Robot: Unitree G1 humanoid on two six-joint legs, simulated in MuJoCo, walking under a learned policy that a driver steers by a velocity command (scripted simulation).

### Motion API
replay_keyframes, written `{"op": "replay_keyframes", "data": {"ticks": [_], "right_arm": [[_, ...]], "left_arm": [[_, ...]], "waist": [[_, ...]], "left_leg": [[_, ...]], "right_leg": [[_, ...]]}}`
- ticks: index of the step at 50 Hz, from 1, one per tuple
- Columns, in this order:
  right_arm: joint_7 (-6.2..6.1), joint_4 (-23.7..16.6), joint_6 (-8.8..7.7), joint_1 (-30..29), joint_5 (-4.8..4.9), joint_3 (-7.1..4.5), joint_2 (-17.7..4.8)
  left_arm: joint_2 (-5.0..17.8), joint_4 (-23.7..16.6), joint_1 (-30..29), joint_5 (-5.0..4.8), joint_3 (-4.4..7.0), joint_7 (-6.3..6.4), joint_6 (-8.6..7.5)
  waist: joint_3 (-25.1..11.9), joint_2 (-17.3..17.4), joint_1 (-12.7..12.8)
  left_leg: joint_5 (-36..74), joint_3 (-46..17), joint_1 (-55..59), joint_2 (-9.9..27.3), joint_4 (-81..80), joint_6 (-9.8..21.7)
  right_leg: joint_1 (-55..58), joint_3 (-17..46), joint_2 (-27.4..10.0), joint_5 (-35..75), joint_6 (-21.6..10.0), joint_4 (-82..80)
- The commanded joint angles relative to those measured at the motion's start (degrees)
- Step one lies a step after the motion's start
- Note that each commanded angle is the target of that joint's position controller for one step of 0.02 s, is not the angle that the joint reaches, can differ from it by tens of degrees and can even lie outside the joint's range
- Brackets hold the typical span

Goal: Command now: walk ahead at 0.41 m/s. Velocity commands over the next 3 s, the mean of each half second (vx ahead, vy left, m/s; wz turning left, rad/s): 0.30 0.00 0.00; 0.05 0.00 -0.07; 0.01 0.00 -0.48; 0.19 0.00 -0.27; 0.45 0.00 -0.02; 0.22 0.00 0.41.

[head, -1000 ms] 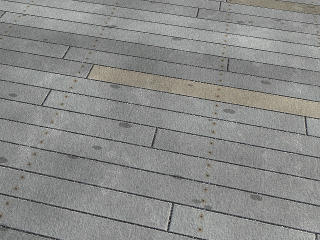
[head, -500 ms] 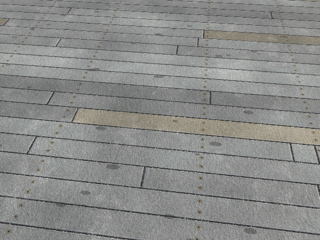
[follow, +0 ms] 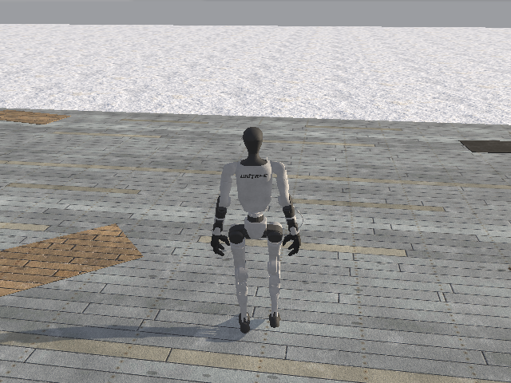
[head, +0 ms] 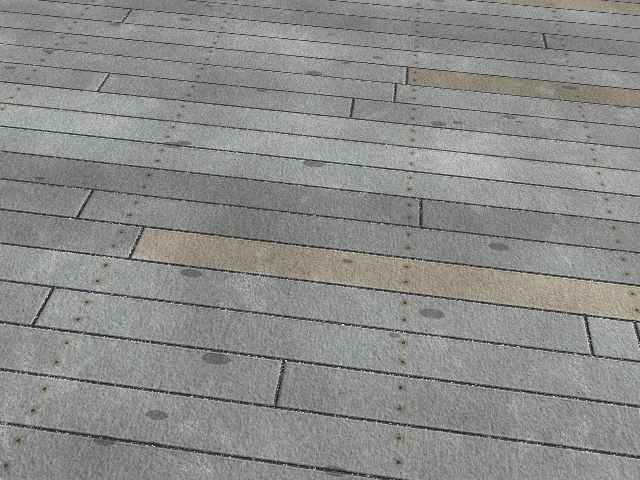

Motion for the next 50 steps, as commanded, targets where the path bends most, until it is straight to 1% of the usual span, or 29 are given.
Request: {"op": "replay_keyframes", "data": {"ticks": [1,2,4,8,10,12,13,14,15,16,17,18,19,20,21,22,23,25,28,30,32,35,36,37,38,39,42,46,50], "right_arm": [[-0.47,-0.6,-0.92,4.3,0.39,-0.37,-4.8],[-0.59,-0.1,-1.26,5.5,0.4,-0.21,-4.9],[-0.76,1.3,-1.64,8.4,0.62,0.28,-4.1],[-0.79,1.7,-1.68,9.3,0.4,0.81,-4.3],[-0.9,2.1,-1.66,9.2,0.36,1.05,-4.3],[-1.02,2.8,-1.71,9.4,0.41,1.04,-5.0],[-1.14,2.8,-1.85,8.3,0.47,0.94,-5.6],[-1.31,2.7,-1.89,7.2,0.53,0.79,-6.2],[-1.36,2.5,-1.76,5.4,1.05,0.63,-6.8],[-1.31,2.2,-1.76,6.0,1.71,0.77,-6.2],[-1.64,1.4,-1.31,9.9,2.19,1.28,-2.5],[-1.78,3.3,-0.27,18.2,4.23,0.76,-1.4],[-1.79,3.3,0.71,14.6,1.91,0.21,-3.8],[-1.43,1.7,1.03,7.8,0.18,0.22,-3.0],[-1.19,1.0,1.31,5.0,-0.59,0.04,-2.4],[-0.87,0.8,2.11,4.1,-1.04,-0.06,-2.2],[-0.72,1.4,2.99,5.4,-1.19,0.09,-1.0],[-0.98,2.4,4.27,6.8,-0.64,0.66,1.3],[-1.73,1.7,5.6,2.6,-0.36,0.95,0.2],[-1.84,1.6,6.15,0.0,-0.07,0.99,-0.8],[-1.68,1.5,6.16,-2.0,0.01,1.2,-0.9],[-1.82,2.6,5.25,-1.4,-0.24,1.86,-0.1],[-2.01,2.6,4.64,-0.7,-0.53,1.94,-1.0],[-2.13,2.5,4.14,-2.3,0.0,1.7,-3.1],[-1.94,3.0,3.82,-2.8,0.76,1.86,-2.0],[-1.85,3.0,3.35,-2.9,0.91,2.24,-0.7],[-2.29,3.2,2.84,-3.3,1.12,2.13,-1.2],[-3.32,1.2,3.05,-3.9,0.78,0.72,-3.7],[-4.23,0.1,3.99,-1.6,0.47,-1.34,-6.3]], "left_arm": [[2.7,-4.7,-5.9,0.25,0.55,-1.25,-1.53],[2.3,-4.9,-5.9,0.3,0.53,-1.41,-1.19],[2.2,-6.0,-8.8,0.28,0.55,-1.38,-0.5],[0.9,-10.5,-19.4,-0.35,-0.43,-1.41,-0.09],[0.1,-11.3,-21.3,-0.74,-1.02,-1.11,-0.18],[0.9,-10.8,-19.0,-0.94,-0.96,-0.35,-0.45],[2.0,-9.7,-15.4,-0.98,-0.6,0.13,-0.71],[3.3,-7.7,-9.5,-0.95,-0.03,0.6,-1.12],[4.4,-5.1,-2.1,-0.56,0.58,0.97,-1.8],[7.1,-3.2,3.9,0.61,1.42,1.33,-2.51],[11.9,-2.7,8.8,1.7,2.31,1.14,-2.93],[12.7,-3.0,8.3,-0.88,2.5,0.64,-2.16],[9.7,-5.3,0.3,-2.56,2.02,0.53,-1.37],[5.3,-6.3,-5.8,-2.52,0.67,0.73,-1.23],[2.7,-6.1,-7.2,-1.95,-0.17,1.08,-1.28],[1.7,-5.8,-7.5,-1.88,-0.61,1.63,-1.25],[0.9,-4.9,-6.6,-1.39,-1.1,1.82,-1.45],[1.5,-4.1,-5.5,-0.65,-1.48,1.73,-2.05],[3.8,-3.9,-4.5,-0.13,-1.48,1.65,-1.78],[4.4,-3.6,-3.4,-0.39,-1.43,1.68,-0.93],[4.3,-3.5,-3.3,-0.78,-1.44,1.82,0.02],[3.3,-3.1,-3.0,-1.35,-1.8,2.13,0.98],[2.9,-2.8,-1.7,-1.32,-1.85,2.12,1.04],[1.5,-2.4,1.2,-1.82,-1.89,1.98,1.21],[1.0,-1.8,1.2,-1.71,-2.0,1.98,1.35],[1.4,-1.5,1.3,-1.48,-1.88,2.02,1.36],[1.5,-0.7,1.7,-1.2,-1.85,2.03,1.31],[2.5,-3.8,-3.0,-1.41,-1.25,2.01,1.32],[2.1,-6.6,-3.8,-1.06,-0.61,2.04,1.88]], "waist": [[7.3,3.0,0.1],[6.6,5.0,0.3],[6.6,5.2,0.2],[8.3,6.2,-1.2],[9.1,6.8,-1.3],[7.3,7.6,-0.4],[5.4,8.0,1.2],[2.8,8.0,3.6],[-0.2,6.9,7.1],[-3.8,5.0,8.8],[-11.5,-5.5,7.3],[-21.2,-10.0,4.5],[-15.5,-2.2,2.4],[-6.0,-1.1,1.8],[-1.7,0.7,0.7],[-0.4,0.7,-0.4],[0.1,-0.1,-1.4],[-1.2,-0.6,-2.8],[-1.6,-3.0,-1.9],[-1.4,-4.1,-0.7],[0.6,-3.9,-0.3],[4.0,-0.3,-1.0],[4.9,1.2,-0.6],[6.7,4.7,2.2],[7.2,6.9,2.1],[6.2,6.4,2.3],[4.6,4.7,2.6],[4.0,2.4,1.5],[2.9,4.6,0.7]], "left_leg": [[-0.7,-20.9,10.0,16.1,-18.5,5.8],[5.8,-18.5,10.2,15.7,-18.0,5.9],[18.3,-14.1,11.7,14.6,-16.6,6.1],[28.0,-8.5,8.4,12.2,-16.6,6.0],[38.5,-5.6,5.9,11.2,-14.6,5.2],[50.4,-4.7,5.9,11.7,-10.2,4.1],[56.2,-4.5,6.5,11.8,-6.3,3.4],[59.2,-4.5,7.7,11.6,-0.6,2.6],[56.2,-3.7,7.1,10.4,8.2,1.4],[42.4,-3.2,1.0,8.1,18.8,0.4],[-1.5,0.4,-9.1,1.6,39.3,-0.9],[-20.0,-6.2,-14.9,-3.4,52.6,-1.4],[-14.6,-8.5,-15.2,0.4,53.3,-1.6],[-11.5,-7.4,-17.4,1.8,50.8,-2.0],[-9.3,-7.4,-16.5,3.4,47.1,-2.3],[-8.2,-7.3,-13.3,4.7,42.7,-2.5],[-7.4,-7.0,-9.1,4.7,39.4,-2.6],[-7.0,-5.9,-4.7,3.9,32.9,-3.1],[-6.4,-4.7,-4.3,3.8,21.4,-3.3],[-4.0,-4.2,-3.4,3.8,17.3,-3.3],[-2.3,-3.8,-2.4,3.7,13.5,-3.4],[3.9,-4.8,2.9,4.7,0.7,-2.7],[5.2,-8.1,3.8,7.5,-3.3,-2.4],[3.1,-11.1,-0.3,9.1,-4.2,-1.4],[0.4,-11.3,-6.1,8.9,-6.1,-1.3],[0.7,-11.1,-8.0,8.8,-7.5,-1.9],[4.3,-9.6,-5.7,8.1,-7.7,-2.4],[5.6,-7.9,-2.5,8.5,-4.6,-1.2],[5.5,-9.4,-1.1,12.3,-3.3,1.8]], "right_leg": [[-21.6,1.6,-4.0,7.1,0.1,4.9],[-21.0,0.5,-3.7,8.3,0.7,4.1],[-22.8,-1.1,-3.2,10.0,1.9,2.7],[-20.1,-4.4,-1.6,15.0,2.9,-9.9],[-13.7,-6.6,0.3,17.5,2.3,-17.3],[-6.5,-7.3,2.3,19.3,0.8,-19.8],[-2.4,-6.9,3.4,19.4,-0.3,-20.4],[2.5,-6.2,4.5,19.9,-1.4,-21.9],[10.0,-5.7,4.4,25.0,-2.5,-27.3],[20.3,-1.7,-0.8,34.9,-3.5,-28.3],[32.7,13.3,-17.7,66.1,-7.9,-22.4],[37.3,28.5,-25.8,74.3,-17.4,-26.5],[27.0,24.6,-22.8,58.2,-16.7,-31.2],[17.6,19.6,-19.6,47.8,-14.8,-34.8],[11.6,15.6,-17.1,44.7,-12.6,-37.6],[6.6,11.9,-14.9,41.0,-10.9,-39.8],[2.9,9.1,-13.5,43.7,-9.7,-39.9],[0.6,5.7,-11.9,46.5,-8.7,-39.4],[1.1,5.7,-10.9,32.5,-7.7,-40.7],[0.5,7.4,-10.7,16.6,-7.0,-42.9],[-1.4,9.3,-10.7,3.4,-6.2,-44.7],[-4.7,9.9,-9.6,-5.0,-2.6,-43.9],[-4.7,9.7,-8.5,-4.8,-0.7,-42.9],[-2.9,7.2,-5.0,-0.4,0.7,-42.3],[3.3,4.8,-3.4,5.3,1.2,-40.0],[7.9,4.4,-3.5,9.1,1.1,-38.2],[10.0,5.0,-4.1,12.2,0.7,-37.3],[4.2,5.7,-3.0,13.6,-0.4,-33.3],[-2.7,4.4,-0.2,12.2,-0.9,-24.1]]}}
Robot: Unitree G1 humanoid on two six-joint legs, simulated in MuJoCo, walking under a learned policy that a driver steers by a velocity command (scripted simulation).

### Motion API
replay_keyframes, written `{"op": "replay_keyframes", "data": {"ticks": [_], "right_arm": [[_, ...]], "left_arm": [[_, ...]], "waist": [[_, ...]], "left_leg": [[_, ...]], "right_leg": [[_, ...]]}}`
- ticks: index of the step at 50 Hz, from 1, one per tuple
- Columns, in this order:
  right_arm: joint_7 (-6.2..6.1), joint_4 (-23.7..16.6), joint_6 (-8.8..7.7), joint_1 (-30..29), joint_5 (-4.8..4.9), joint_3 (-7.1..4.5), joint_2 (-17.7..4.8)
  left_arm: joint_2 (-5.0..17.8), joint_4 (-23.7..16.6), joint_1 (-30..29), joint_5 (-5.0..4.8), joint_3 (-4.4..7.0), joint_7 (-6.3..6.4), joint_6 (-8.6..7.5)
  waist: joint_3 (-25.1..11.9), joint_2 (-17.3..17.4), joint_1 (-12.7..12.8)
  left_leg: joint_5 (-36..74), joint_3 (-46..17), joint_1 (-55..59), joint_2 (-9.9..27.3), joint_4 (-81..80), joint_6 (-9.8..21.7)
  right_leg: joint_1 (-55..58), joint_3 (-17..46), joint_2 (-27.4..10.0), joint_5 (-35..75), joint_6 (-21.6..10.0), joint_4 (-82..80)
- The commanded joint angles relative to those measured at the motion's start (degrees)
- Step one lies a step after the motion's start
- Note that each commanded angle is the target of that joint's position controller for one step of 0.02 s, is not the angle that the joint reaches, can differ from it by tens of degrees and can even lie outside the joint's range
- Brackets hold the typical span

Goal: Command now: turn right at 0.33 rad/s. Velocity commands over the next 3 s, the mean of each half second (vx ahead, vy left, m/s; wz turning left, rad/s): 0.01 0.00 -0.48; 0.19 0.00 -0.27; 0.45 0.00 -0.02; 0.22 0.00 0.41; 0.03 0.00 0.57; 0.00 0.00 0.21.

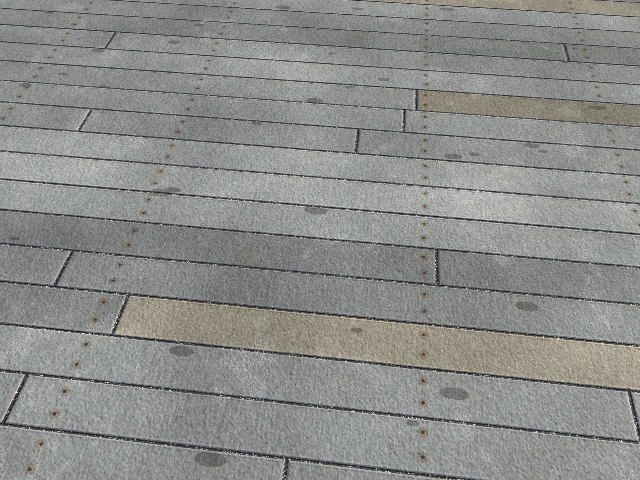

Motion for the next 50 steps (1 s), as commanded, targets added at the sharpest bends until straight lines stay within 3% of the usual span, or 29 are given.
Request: {"op": "replay_keyframes", "data": {"ticks": [1,3,4,6,7,8,9,10,11,12,13,14,15,16,18,26,31,33,34,35,36,37,38,39,41,46,50], "right_arm": [[-0.99,-1.7,0.58,5.2,-0.35,-2.88,-9.1],[-1.32,-3.1,0.98,3.3,-0.59,-3.59,-9.8],[-1.34,-4.1,0.96,1.7,-0.61,-3.67,-9.7],[-1.05,-5.4,0.77,-1.3,-0.8,-3.79,-10.3],[-0.76,-5.7,0.81,-2.1,-0.91,-4.0,-10.7],[-0.34,-5.7,1.02,-0.9,-1.08,-4.26,-10.8],[0.07,-8.4,1.39,-1.0,-0.12,-3.9,-8.5],[0.13,-10.3,2.18,-4.3,-0.11,-3.43,-7.9],[0.48,-10.1,2.59,-3.4,-0.22,-3.13,-7.1],[0.83,-10.2,2.41,-4.4,0.14,-2.85,-6.6],[0.98,-10.8,1.86,-5.5,0.18,-2.94,-7.3],[1.24,-10.9,1.65,-5.2,-0.42,-3.11,-8.6],[1.36,-11.0,1.71,-4.4,-0.61,-3.16,-8.7],[1.36,-11.3,1.81,-4.4,-0.51,-3.21,-9.1],[1.3,-12.3,2.03,-5.2,-0.13,-3.03,-8.8],[1.48,-17.2,2.44,-10.3,0.06,-2.61,-9.8],[1.27,-17.9,1.65,-6.8,0.62,-2.18,-10.2],[1.46,-16.9,1.12,-1.8,0.24,-1.8,-9.4],[1.33,-16.5,0.85,-0.2,-0.09,-1.87,-9.9],[0.91,-17.0,0.51,0.9,-0.76,-2.24,-13.1],[1.1,-17.7,0.08,0.1,-1.79,-3.55,-19.9],[1.52,-16.8,-0.09,-1.4,-2.25,-3.73,-18.3],[1.97,-16.9,-0.52,-4.0,-1.34,-2.87,-14.9],[2.43,-16.9,-0.99,-5.4,-0.82,-2.63,-13.7],[2.85,-16.2,-1.84,-3.3,-0.33,-2.46,-12.9],[3.55,-12.6,-3.46,6.2,-0.03,-3.04,-13.1],[3.6,-10.9,-3.86,10.3,-0.28,-3.24,-13.6]], "left_arm": [[3.9,-4.4,-0.3,0.44,1.22,0.17,0.0],[3.6,-5.0,1.2,1.27,1.61,0.16,0.44],[3.8,-5.4,1.7,1.44,1.91,0.14,0.66],[3.0,-6.2,2.0,1.29,2.04,-0.02,0.84],[2.9,-6.3,2.5,1.04,2.12,-0.11,0.59],[4.9,-6.8,2.7,1.08,2.72,-0.09,0.09],[12.8,-7.8,4.2,1.18,4.67,0.13,-0.37],[14.0,-7.0,8.5,1.22,4.88,-0.21,-0.14],[13.8,-7.2,7.7,0.8,4.97,0.03,0.07],[13.0,-8.4,4.3,0.74,4.98,0.51,0.45],[12.2,-9.5,1.5,0.63,4.86,0.89,0.91],[10.9,-10.5,-0.9,0.13,4.59,0.92,1.24],[10.6,-11.0,-0.5,0.38,4.47,0.77,1.18],[10.0,-10.7,0.7,0.24,4.42,0.6,0.99],[11.1,-10.7,2.0,0.07,4.82,0.45,0.76],[14.1,-13.0,1.0,0.65,5.92,-0.27,1.61],[13.8,-14.1,-1.9,0.94,5.79,-0.89,2.04],[13.3,-14.0,-3.1,0.57,5.64,-0.99,2.66],[12.0,-14.2,-3.2,0.26,5.22,-0.76,2.78],[8.1,-14.8,-1.9,-0.08,4.14,-0.55,2.56],[8.1,-15.9,-3.1,-0.04,3.99,-0.4,1.76],[11.9,-15.9,-4.6,1.74,4.57,-0.63,0.95],[12.0,-14.3,-2.0,1.6,4.69,-1.46,0.48],[12.1,-13.0,0.1,1.79,4.66,-2.19,0.25],[11.9,-11.8,0.5,2.47,4.59,-3.3,-0.03],[9.5,-14.3,-9.5,1.97,3.26,-4.0,-0.64],[7.9,-16.2,-15.4,1.48,2.32,-4.22,-1.22]], "waist": [[0.6,5.4,-1.4],[-0.2,8.1,-0.8],[-0.2,7.8,-0.4],[0.4,5.8,0.6],[0.2,4.7,1.2],[0.3,0.2,1.0],[0.0,-14.6,0.8],[-2.4,-14.7,3.0],[-2.9,-6.3,1.0],[-2.0,-1.4,0.2],[-1.4,-0.5,-0.7],[-2.5,-0.4,-1.4],[-3.4,-3.6,-1.2],[-4.0,-3.3,-1.1],[-5.1,-2.1,-0.6],[-4.1,-5.4,0.9],[-5.2,-6.5,-0.1],[-6.0,-5.2,-2.7],[-4.2,-3.0,-3.7],[-3.9,8.1,-3.6],[-0.9,15.1,-3.9],[3.6,8.5,-2.0],[3.8,7.0,0.6],[3.1,7.2,1.7],[2.5,8.3,0.8],[3.7,7.7,-3.8],[3.9,8.7,-6.2]], "left_leg": [[5.7,-10.5,1.0,12.3,-5.2,6.6],[11.4,-12.8,-0.5,18.0,-4.3,10.1],[15.4,-13.3,-2.0,20.3,-3.4,11.6],[19.9,-10.6,-4.0,20.2,-0.5,10.5],[18.3,-7.7,-5.5,17.8,2.4,7.8],[11.2,-3.4,-7.7,13.6,9.1,4.1],[-6.1,4.6,-17.9,2.1,24.7,-1.1],[-23.7,-1.7,-23.0,-2.9,35.8,-1.3],[-20.6,-5.7,-23.1,-0.6,40.8,-1.0],[-16.0,-6.5,-23.5,0.5,41.2,-0.9],[-12.0,-7.2,-24.0,1.4,39.1,-0.7],[-9.0,-7.3,-23.2,1.8,37.3,-0.8],[-8.4,-6.7,-21.8,1.2,36.9,-1.2],[-8.0,-6.9,-21.9,1.1,36.3,-1.6],[-7.3,-7.0,-22.2,0.6,32.7,-2.4],[-7.4,-8.1,-18.5,-1.4,22.3,-2.8],[-7.9,-7.0,-8.8,-2.6,12.9,-1.0],[-4.6,-5.3,2.1,-3.6,0.8,0.8],[-4.9,-6.7,8.5,-2.2,-6.2,2.0],[-18.7,-21.0,12.8,9.3,-14.1,4.3],[-30.2,-40.0,9.4,20.7,-21.9,9.4],[-31.1,-40.4,1.7,21.1,-22.1,11.5],[-27.8,-35.1,0.0,17.3,-22.0,10.1],[-22.7,-29.9,1.0,14.1,-21.5,8.7],[-17.0,-23.8,2.8,10.9,-21.2,8.4],[-7.7,-20.7,10.4,11.4,-21.6,10.5],[-1.6,-17.8,10.1,11.6,-20.4,10.9]], "right_leg": [[-7.5,3.9,-2.1,1.6,-1.4,5.9],[-8.8,2.2,-1.6,-6.5,-1.3,14.5],[-8.9,1.6,-2.0,-10.8,-1.6,17.9],[-7.0,0.7,-2.9,-13.2,-2.0,14.9],[-3.4,0.9,-2.5,-8.1,-2.4,9.4],[-0.4,6.4,-3.9,0.5,-3.2,1.8],[3.6,28.6,-16.6,18.2,-9.0,-7.0],[7.6,38.7,-22.3,29.5,-14.6,-11.3],[7.7,33.5,-20.8,27.5,-15.4,-9.5],[6.0,28.8,-18.0,23.5,-13.9,-8.8],[5.8,25.7,-15.1,20.6,-11.7,-9.1],[6.2,23.0,-12.9,18.0,-10.0,-10.2],[6.1,22.9,-12.7,22.5,-10.8,-9.6],[7.9,22.4,-12.3,25.5,-10.7,-9.1],[10.2,22.1,-11.4,24.9,-10.2,-8.8],[6.4,29.0,-10.1,7.5,-9.6,-11.2],[3.3,30.5,-9.2,9.6,-7.8,-10.3],[-2.5,30.2,-6.3,-9.1,-5.6,-10.5],[-9.2,28.8,-3.1,-20.8,-3.1,-9.3],[-16.4,21.2,2.4,-26.8,-0.1,3.9],[-24.7,11.4,10.6,-20.6,0.9,17.1],[-23.5,14.3,4.9,-13.9,0.8,22.8],[-20.9,14.0,4.0,-9.5,1.4,25.3],[-19.9,12.3,3.6,-6.7,2.4,27.7],[-20.5,9.0,2.4,-4.1,3.3,31.1],[-26.2,3.0,-2.9,-0.1,5.5,23.3],[-21.2,0.1,-3.5,-0.5,5.6,12.0]]}}
Over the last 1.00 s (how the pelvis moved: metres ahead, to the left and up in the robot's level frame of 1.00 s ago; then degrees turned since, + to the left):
0.26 -0.01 0.00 -3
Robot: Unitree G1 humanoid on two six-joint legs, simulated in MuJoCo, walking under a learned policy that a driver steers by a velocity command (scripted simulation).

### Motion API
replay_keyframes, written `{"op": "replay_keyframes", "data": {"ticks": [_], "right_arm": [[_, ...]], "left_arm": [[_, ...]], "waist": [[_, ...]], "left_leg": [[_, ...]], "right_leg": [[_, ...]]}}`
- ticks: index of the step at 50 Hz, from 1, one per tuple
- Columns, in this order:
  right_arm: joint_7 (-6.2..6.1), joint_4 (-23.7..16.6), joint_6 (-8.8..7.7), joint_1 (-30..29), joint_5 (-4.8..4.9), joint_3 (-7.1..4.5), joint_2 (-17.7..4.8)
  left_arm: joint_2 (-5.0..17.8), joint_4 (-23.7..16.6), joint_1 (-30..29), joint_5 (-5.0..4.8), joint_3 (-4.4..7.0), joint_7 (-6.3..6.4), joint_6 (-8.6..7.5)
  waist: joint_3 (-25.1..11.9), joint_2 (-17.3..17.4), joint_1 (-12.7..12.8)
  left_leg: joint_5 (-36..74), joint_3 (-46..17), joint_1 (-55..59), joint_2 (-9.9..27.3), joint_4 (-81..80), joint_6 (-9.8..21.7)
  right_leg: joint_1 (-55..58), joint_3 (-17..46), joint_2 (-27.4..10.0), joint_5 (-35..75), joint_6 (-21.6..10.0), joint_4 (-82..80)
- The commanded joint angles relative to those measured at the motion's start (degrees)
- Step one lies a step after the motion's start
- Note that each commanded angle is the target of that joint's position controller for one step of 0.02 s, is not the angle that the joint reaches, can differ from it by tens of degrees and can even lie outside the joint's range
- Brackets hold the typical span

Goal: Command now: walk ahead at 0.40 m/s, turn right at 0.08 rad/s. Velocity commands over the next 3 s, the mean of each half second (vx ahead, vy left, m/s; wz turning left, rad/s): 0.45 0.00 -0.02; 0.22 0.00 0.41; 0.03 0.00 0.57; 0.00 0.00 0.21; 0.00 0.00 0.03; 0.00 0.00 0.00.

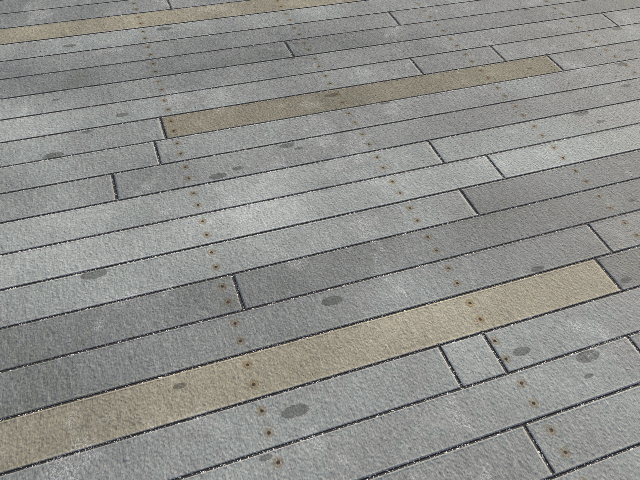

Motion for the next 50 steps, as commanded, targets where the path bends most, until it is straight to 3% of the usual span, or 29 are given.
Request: {"op": "replay_keyframes", "data": {"ticks": [1,4,6,7,8,9,10,11,12,13,14,15,17,21,24,27,30,31,32,33,34,35,37,39,42,45,50], "right_arm": [[-0.04,-1.1,-0.99,3.6,-0.2,-2.01,-9.2],[0.17,-0.8,-1.09,3.8,-0.34,-2.11,-9.7],[0.19,-0.8,-0.93,2.2,0.12,-2.22,-10.2],[0.16,-0.8,-0.93,1.6,0.45,-1.96,-9.6],[0.22,-1.6,-1.08,0.4,0.69,-1.39,-8.2],[0.59,-4.7,-1.29,0.6,1.75,0.13,-2.8],[0.1,-4.2,-0.86,0.2,0.3,-1.19,-7.3],[0.41,-4.1,-0.64,-1.4,-0.23,-1.58,-8.0],[1.19,-3.9,-0.89,-2.7,-0.18,-1.19,-6.6],[1.65,-3.8,-0.72,-3.1,-0.24,-1.14,-5.8],[2.0,-3.3,-0.12,-2.7,-1.02,-1.15,-5.6],[2.37,-3.0,0.37,-2.1,-1.32,-1.02,-5.1],[2.77,-3.6,1.03,-4.2,-1.46,-1.06,-4.9],[3.05,-7.1,1.33,-14.1,-1.4,-0.57,-4.1],[3.28,-8.9,1.16,-19.9,-0.62,0.54,-2.6],[3.16,-10.1,1.04,-23.3,-0.54,0.99,-2.6],[2.22,-7.9,0.24,-16.0,-1.18,0.41,-4.2],[1.92,-5.6,-0.18,-9.1,-1.31,-0.22,-5.6],[1.7,-3.6,-0.82,-2.3,-1.95,-0.84,-6.9],[1.23,-2.8,-1.05,3.2,-2.75,-2.03,-11.3],[1.03,-4.6,-0.42,0.5,-1.76,-3.41,-16.4],[1.24,-5.3,0.34,0.0,1.56,-3.76,-15.6],[0.43,-6.6,1.23,-8.6,1.44,-2.11,-9.2],[-0.06,-6.2,1.68,-9.4,1.38,-1.43,-7.1],[0.42,-6.6,1.47,-9.2,0.39,-2.21,-9.9],[0.39,-7.4,2.22,-8.8,0.31,-2.68,-11.0],[-0.3,-8.1,3.84,-5.8,0.41,-3.34,-11.8]], "left_arm": [[1.4,-7.0,-12.3,-0.41,-0.49,-0.21,-1.64],[1.8,-7.7,-12.4,-0.6,-0.58,0.08,-2.12],[2.1,-6.3,-6.7,-0.75,-0.31,0.72,-2.7],[3.1,-4.0,-0.3,-0.46,0.29,1.39,-3.27],[6.4,-1.6,8.6,0.34,1.41,2.31,-4.03],[13.3,-0.8,17.2,1.17,2.94,2.99,-4.22],[12.9,0.3,16.8,-0.05,2.89,2.77,-3.79],[9.1,-1.0,10.5,-0.49,1.7,2.26,-3.56],[5.7,-1.9,6.2,-0.72,0.81,1.86,-3.79],[4.1,-2.2,4.1,-0.8,0.25,1.85,-4.07],[2.8,-1.8,3.7,-1.11,-0.26,1.98,-4.46],[3.0,-1.2,4.4,-1.15,-0.32,2.06,-4.88],[3.4,0.4,7.2,-1.67,-0.31,2.11,-5.64],[2.8,2.9,11.3,-1.91,-0.76,2.17,-5.88],[3.0,3.9,12.1,-1.53,-1.0,2.31,-6.07],[3.2,5.5,13.8,-1.25,-1.27,3.01,-6.19],[4.8,6.0,12.1,-1.07,-1.17,4.28,-5.87],[5.8,5.8,11.2,-0.9,-0.87,4.68,-5.38],[6.6,5.4,10.2,-1.51,-0.68,4.86,-4.97],[5.5,3.6,10.8,-2.06,-1.0,4.81,-5.05],[-0.1,2.2,18.5,-4.08,-1.9,4.52,-4.95],[4.9,2.2,16.5,-2.11,-0.88,4.46,-4.42],[3.9,-0.2,8.2,-1.33,-1.11,4.19,-4.26],[3.6,-1.1,7.1,0.08,-0.9,3.94,-2.1],[1.6,-1.6,8.6,-0.13,-1.19,4.05,0.27],[2.7,-3.6,4.5,-0.18,-0.75,4.25,1.18],[4.3,-6.6,-3.1,-0.53,-0.2,4.61,2.17]], "waist": [[7.6,10.1,-3.0],[7.5,10.7,-2.1],[5.9,9.6,1.7],[3.1,6.8,4.8],[-2.9,2.0,8.9],[-10.0,-11.6,11.1],[-7.5,-9.5,9.7],[-0.4,-3.5,6.3],[3.0,-1.3,4.8],[4.5,-1.7,3.3],[5.2,-2.3,2.3],[4.8,-3.4,1.8],[5.0,-2.3,1.3],[7.0,-1.4,2.4],[7.8,-1.8,3.4],[9.1,-0.8,3.8],[4.1,-2.4,0.4],[0.3,-2.7,-2.2],[-3.2,-2.1,-5.3],[-8.9,2.7,-6.5],[-19.1,17.4,-0.6],[-23.6,6.0,-1.8],[-5.6,1.3,0.7],[-0.3,0.9,3.1],[-2.5,2.6,4.6],[-2.8,4.6,3.7],[-1.2,7.0,0.5]], "left_leg": [[-3.1,-10.9,0.6,13.5,-5.7,9.2],[4.4,-10.1,-1.9,14.6,-2.6,9.3],[12.7,-8.9,-5.2,14.8,2.1,7.9],[19.5,-6.1,-8.6,12.6,9.2,6.4],[18.0,-1.9,-14.8,8.9,21.8,4.4],[-2.5,4.6,-31.2,1.6,41.6,1.2],[-16.7,1.5,-37.1,-0.1,50.9,2.0],[-12.1,-1.2,-38.6,4.1,54.2,3.1],[-7.4,-1.2,-37.4,5.9,53.0,3.1],[-4.7,-0.4,-35.9,7.1,51.0,2.7],[-3.0,0.2,-34.6,7.9,49.7,2.0],[-2.0,1.1,-33.4,8.0,49.5,1.3],[-0.1,2.4,-35.6,8.0,49.2,0.1],[6.0,4.7,-40.1,8.1,42.0,-1.8],[11.7,6.5,-35.9,6.2,31.1,-0.9],[13.2,7.6,-32.1,4.0,23.8,1.6],[9.4,9.8,-22.9,-1.3,21.6,4.4],[8.9,9.7,-16.8,-3.1,19.9,5.4],[14.9,8.4,-7.8,-2.8,14.2,6.7],[31.2,-1.5,5.4,6.7,16.3,9.6],[65.0,-27.7,23.4,25.9,19.8,22.0],[63.2,-29.2,21.2,24.6,15.8,24.0],[48.1,-18.7,2.5,18.9,9.5,19.2],[43.1,-13.8,-8.6,13.9,5.9,15.4],[41.9,-11.2,-13.2,11.3,5.4,14.0],[30.5,-12.5,-13.7,9.4,4.4,11.7],[9.8,-19.8,-9.0,9.0,3.0,9.0]], "right_leg": [[-6.4,-3.4,0.3,-1.0,-0.3,-8.3],[1.0,-5.1,1.4,-3.2,-2.6,-13.5],[11.9,-5.8,2.9,-0.5,-4.4,-19.0],[22.5,-5.5,4.1,1.3,-5.4,-22.2],[35.3,1.3,-1.7,-2.3,-7.2,-23.8],[49.4,25.5,-18.5,-18.0,-12.4,-30.1],[43.6,37.4,-22.4,-20.2,-14.7,-34.9],[37.4,30.2,-19.7,-20.9,-14.0,-34.4],[31.2,23.9,-16.7,-14.6,-13.1,-35.7],[28.0,18.6,-13.8,-9.4,-11.9,-37.1],[26.0,14.6,-11.3,-4.2,-10.8,-38.2],[25.3,12.2,-10.6,1.9,-11.2,-38.3],[26.3,8.9,-9.9,12.9,-12.0,-38.4],[27.0,4.1,-8.3,24.0,-12.6,-39.0],[26.2,-0.8,-7.4,28.0,-11.1,-39.7],[29.2,-3.7,-9.3,34.9,-10.0,-39.5],[34.0,-6.6,-9.5,59.4,-7.5,-26.2],[34.3,-7.0,-9.1,61.6,-6.8,-16.5],[30.6,-8.3,-7.6,54.2,-5.8,-4.5],[19.4,-9.7,-4.0,30.6,-4.5,13.4],[0.2,-7.1,7.1,-22.6,-1.7,38.5],[-2.6,2.1,4.7,-18.3,-1.8,41.4],[-5.2,1.9,-0.3,-11.9,-1.7,34.1],[-0.6,2.0,-1.7,-10.9,-0.8,26.6],[3.0,1.0,-0.8,-8.9,0.3,21.1],[0.4,1.2,-1.0,-5.4,1.3,16.3],[-5.9,3.3,-1.0,-3.4,2.5,10.4]]}}
Over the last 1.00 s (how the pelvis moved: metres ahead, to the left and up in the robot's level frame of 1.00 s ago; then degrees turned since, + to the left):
0.07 0.00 0.01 -23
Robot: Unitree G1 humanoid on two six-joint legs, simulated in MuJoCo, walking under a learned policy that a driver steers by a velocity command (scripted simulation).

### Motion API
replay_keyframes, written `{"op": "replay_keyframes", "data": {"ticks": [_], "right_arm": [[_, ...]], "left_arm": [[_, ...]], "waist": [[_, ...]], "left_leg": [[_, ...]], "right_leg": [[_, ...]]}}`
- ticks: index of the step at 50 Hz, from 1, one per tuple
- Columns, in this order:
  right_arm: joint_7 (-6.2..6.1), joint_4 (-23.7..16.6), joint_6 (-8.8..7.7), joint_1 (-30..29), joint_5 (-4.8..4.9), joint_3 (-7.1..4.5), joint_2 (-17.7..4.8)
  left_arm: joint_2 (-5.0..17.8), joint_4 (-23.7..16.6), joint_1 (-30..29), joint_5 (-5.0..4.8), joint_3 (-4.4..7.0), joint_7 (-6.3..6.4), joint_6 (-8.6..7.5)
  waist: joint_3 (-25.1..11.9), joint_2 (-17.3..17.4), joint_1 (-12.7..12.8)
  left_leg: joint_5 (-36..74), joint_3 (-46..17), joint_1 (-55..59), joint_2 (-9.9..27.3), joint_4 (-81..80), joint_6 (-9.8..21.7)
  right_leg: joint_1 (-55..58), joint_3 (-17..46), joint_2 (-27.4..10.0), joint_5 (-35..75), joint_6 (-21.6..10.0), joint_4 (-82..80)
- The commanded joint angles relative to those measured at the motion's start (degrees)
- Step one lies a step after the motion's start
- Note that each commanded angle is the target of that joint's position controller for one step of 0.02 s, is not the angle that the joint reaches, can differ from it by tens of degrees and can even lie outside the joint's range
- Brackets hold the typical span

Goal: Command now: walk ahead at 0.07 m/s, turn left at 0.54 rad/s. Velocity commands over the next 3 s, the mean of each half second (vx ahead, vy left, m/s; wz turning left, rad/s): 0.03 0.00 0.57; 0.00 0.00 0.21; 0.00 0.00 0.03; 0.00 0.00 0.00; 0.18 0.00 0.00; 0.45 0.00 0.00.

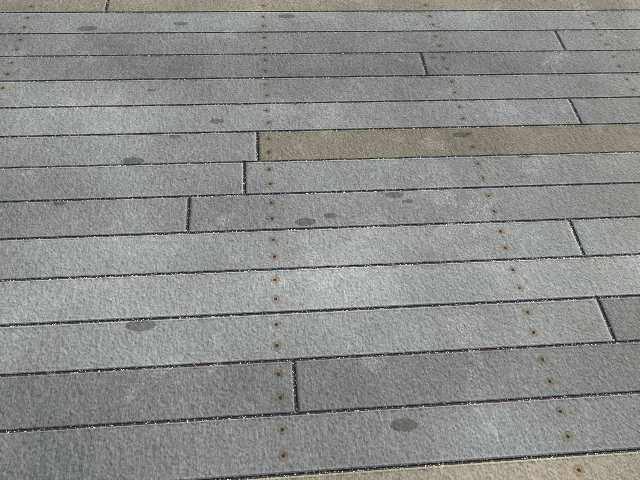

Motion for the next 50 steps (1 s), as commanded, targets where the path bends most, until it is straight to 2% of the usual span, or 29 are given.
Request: {"op": "replay_keyframes", "data": {"ticks": [1,5,9,11,13,14,15,16,17,18,19,20,21,23,27,32,34,36,37,38,39,40,41,42,43,44,45,47,50], "right_arm": [[-0.63,-3.7,0.2,2.2,-0.08,-2.43,-9.3],[-0.82,-4.3,0.68,3.4,-0.54,-2.78,-9.7],[-0.57,-5.1,1.13,2.7,-0.88,-3.08,-10.5],[-0.32,-5.6,1.37,1.5,-0.79,-3.19,-10.8],[-0.17,-6.2,1.67,-1.0,-0.29,-3.19,-10.7],[-0.25,-6.7,1.77,-2.9,0.32,-3.02,-10.2],[-0.32,-7.4,1.63,-1.6,0.7,-2.22,-7.1],[-0.56,-8.2,1.35,3.5,0.75,-1.48,-4.0],[-0.87,-7.2,1.59,1.8,-1.04,-2.95,-10.2],[-0.74,-6.7,1.82,1.2,-1.37,-3.43,-11.3],[-0.3,-5.8,2.31,1.4,-1.39,-3.49,-10.8],[0.35,-5.5,2.89,2.1,-1.09,-3.37,-10.2],[1.09,-5.4,3.33,2.4,-0.82,-3.17,-9.9],[1.74,-6.1,3.66,0.4,-0.25,-2.71,-9.3],[1.79,-7.5,3.99,-3.8,-0.14,-1.66,-7.5],[1.33,-7.6,4.11,-5.7,0.2,-0.07,-5.3],[0.93,-7.5,3.95,-6.0,0.48,0.38,-5.3],[0.55,-6.7,3.43,-4.2,0.46,0.83,-4.7],[0.26,-6.0,2.8,-2.8,0.0,1.16,-4.5],[-0.16,-5.8,1.97,-2.6,-1.02,1.02,-6.7],[-0.51,-6.8,1.22,-2.5,-1.51,0.75,-11.2],[-0.95,-5.6,0.72,-3.1,-0.41,1.09,-10.0],[-0.83,-5.7,0.28,-5.6,-0.51,1.95,-7.2],[-1.0,-5.5,0.0,-7.7,-0.58,2.76,-5.4],[-1.34,-5.2,0.09,-9.1,-0.85,3.04,-5.2],[-1.73,-4.7,-0.06,-8.6,-0.57,2.97,-5.8],[-1.73,-4.0,-0.13,-7.8,-0.42,3.01,-6.0],[-1.65,-2.9,-0.28,-7.2,-0.19,3.24,-5.6],[-1.71,-1.3,-0.16,-7.4,-0.43,3.21,-5.6]], "left_arm": [[5.6,-3.4,1.0,-0.28,1.5,0.44,0.25],[5.6,-4.8,-1.1,-0.87,1.2,0.78,-0.16],[6.1,-5.9,-0.9,-1.84,0.81,1.02,-1.02],[6.6,-6.2,0.9,-2.3,0.68,1.16,-1.49],[6.6,-5.7,4.6,-2.51,0.56,1.42,-1.99],[7.1,-5.2,7.1,-2.07,0.66,1.77,-2.4],[10.6,-5.6,6.4,-1.18,1.37,2.33,-2.62],[15.2,-8.2,2.1,-0.95,1.85,2.51,-2.06],[14.6,-7.7,3.5,-0.51,2.14,1.99,-1.47],[10.8,-8.0,2.9,-0.98,1.17,1.54,-1.45],[8.5,-8.3,0.7,-1.25,0.57,1.19,-1.49],[8.0,-8.9,-0.5,-0.89,0.35,1.14,-1.39],[8.2,-9.1,0.0,-0.72,0.37,1.34,-1.4],[8.5,-8.7,2.7,-0.52,0.64,1.11,-1.41],[9.6,-6.5,8.5,-0.71,1.38,0.75,-1.97],[10.2,-5.6,7.5,-0.6,1.63,-0.39,-2.23],[10.9,-4.8,7.9,-0.52,1.79,-0.87,-1.91],[11.1,-4.0,7.7,-0.95,1.86,-1.09,-1.31],[10.7,-3.5,7.6,-1.32,1.69,-1.09,-1.06],[9.0,-3.3,9.4,-1.32,1.2,-1.13,-1.18],[4.0,-5.4,11.3,-0.97,-0.19,-1.57,-1.28],[5.2,-4.5,8.8,-1.47,-0.06,-0.61,-0.01],[6.9,-3.9,8.6,-1.67,0.34,-0.42,0.8],[6.5,-3.2,8.0,-1.62,0.4,-0.53,0.99],[6.8,-2.1,8.8,-1.48,0.6,-0.66,0.97],[7.4,-1.3,9.7,-1.0,0.89,-0.8,1.04],[6.8,-0.2,11.0,-0.79,0.74,-0.89,0.97],[5.4,0.9,11.0,-1.16,0.3,-0.81,0.93],[4.6,1.9,9.7,-1.49,-0.06,-0.26,0.97]], "waist": [[-7.0,6.4,0.4],[-6.6,7.3,-0.4],[-7.3,8.1,-0.2],[-7.7,8.6,0.6],[-7.6,8.3,3.0],[-7.3,7.3,4.7],[-7.5,-0.2,2.9],[-7.8,-11.1,-0.7],[-7.1,-8.4,1.5],[-5.7,-3.8,0.5],[-3.8,-2.3,-0.4],[-4.1,-4.2,-0.9],[-4.4,-6.4,-0.6],[-4.9,-6.3,1.0],[-5.5,-6.8,3.9],[-6.1,-8.2,3.8],[-6.2,-9.5,4.2],[-6.2,-8.8,2.6],[-6.0,-6.9,1.2],[-7.8,-2.3,1.7],[-10.3,11.5,3.4],[-8.1,13.3,1.3],[-5.0,10.1,2.5],[-3.2,9.6,3.0],[-2.4,9.8,4.0],[-2.7,10.9,3.9],[-4.1,10.3,4.0],[-5.2,8.8,3.6],[-4.0,9.4,3.0]], "left_leg": [[1.4,-19.0,7.3,15.8,-7.0,4.4],[3.0,-22.7,10.3,15.9,-4.9,5.0],[12.7,-25.8,10.9,15.6,-1.9,5.5],[17.5,-27.6,10.7,15.3,-0.7,4.9],[16.3,-27.9,8.2,13.2,0.8,2.5],[10.8,-26.6,4.2,10.9,2.7,-0.2],[-5.6,-20.9,-1.9,5.9,9.6,-3.7],[-26.0,-8.4,-12.5,-2.7,21.2,-6.5],[-29.5,-3.5,-13.6,-0.7,32.1,-7.3],[-26.4,-3.9,-12.5,1.7,37.4,-7.8],[-22.7,-3.6,-11.9,2.4,40.6,-8.3],[-20.2,-2.7,-12.2,2.4,43.6,-8.9],[-19.1,-1.8,-13.0,2.5,45.8,-9.6],[-18.1,-0.2,-14.5,3.1,46.3,-10.7],[-18.7,-1.1,-15.6,3.3,38.9,-11.0],[-20.4,2.1,-5.3,4.9,23.8,-9.3],[-20.6,4.3,-0.7,4.8,17.8,-8.3],[-14.2,5.6,4.8,4.9,6.7,-7.0],[-4.6,5.0,10.4,5.8,-4.1,-6.2],[0.7,-1.9,18.3,11.0,-8.1,-5.2],[15.6,-18.9,24.9,26.1,-8.1,-1.3],[23.6,-17.6,11.7,29.6,-5.6,6.4],[20.7,-15.2,10.4,26.8,-6.2,7.1],[16.7,-12.3,9.1,24.0,-7.0,5.4],[15.4,-9.8,9.0,20.9,-7.1,3.2],[19.6,-8.4,9.8,19.8,-6.3,2.7],[23.3,-7.0,11.0,19.1,-5.3,2.6],[23.2,-6.0,10.9,18.8,-4.4,2.6],[15.2,-7.1,9.0,18.2,-4.1,2.4]], "right_leg": [[-0.8,-0.1,1.0,0.5,0.7,-1.8],[0.1,0.7,2.7,-3.0,-0.1,-7.1],[5.9,0.8,5.3,-6.5,-1.6,-13.2],[10.2,0.8,6.3,-7.3,-2.5,-18.1],[18.0,0.3,6.9,-3.5,-3.2,-28.6],[24.6,0.7,5.5,2.7,-3.6,-37.7],[30.3,8.8,-3.4,3.2,-5.8,-44.1],[35.5,23.2,-18.4,14.7,-10.9,-44.4],[29.2,23.7,-20.9,24.2,-17.3,-41.9],[27.3,18.8,-18.0,26.8,-17.3,-41.3],[25.4,12.1,-13.5,26.9,-15.2,-40.5],[26.1,7.6,-10.2,28.0,-13.4,-39.8],[27.1,4.9,-9.0,31.8,-13.2,-39.0],[29.6,2.3,-8.6,35.3,-13.7,-38.0],[35.4,3.1,-10.4,38.5,-15.4,-36.6],[31.4,1.4,-10.7,36.6,-15.6,-35.7],[29.7,1.5,-10.6,37.3,-15.6,-34.6],[28.2,1.3,-9.9,36.1,-14.3,-32.2],[25.1,0.5,-9.1,32.4,-11.9,-30.5],[19.9,-0.7,-7.6,23.4,-8.4,-28.1],[10.9,-5.7,-1.8,-2.0,-4.7,-19.8],[16.8,-4.6,1.0,-17.0,-4.2,-17.4],[16.6,-3.3,0.9,-16.4,-4.1,-14.7],[15.9,-2.6,1.0,-13.8,-3.9,-14.6],[16.1,-2.9,1.2,-11.0,-3.5,-15.3],[16.4,-3.4,1.7,-9.1,-3.0,-15.1],[17.2,-3.8,2.2,-8.7,-2.5,-14.9],[19.3,-4.0,2.2,-8.2,-2.0,-17.1],[21.7,-4.8,2.6,-5.4,-1.9,-24.5]]}}
Over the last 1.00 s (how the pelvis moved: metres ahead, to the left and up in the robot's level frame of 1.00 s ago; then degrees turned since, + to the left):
0.42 -0.02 -0.01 15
